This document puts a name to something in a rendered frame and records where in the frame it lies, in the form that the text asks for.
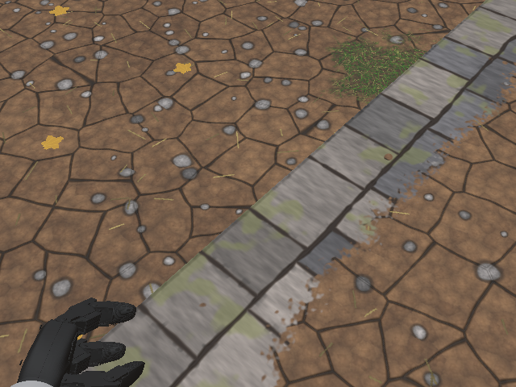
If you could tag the robot left hand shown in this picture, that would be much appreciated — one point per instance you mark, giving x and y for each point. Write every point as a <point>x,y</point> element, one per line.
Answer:
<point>56,357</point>

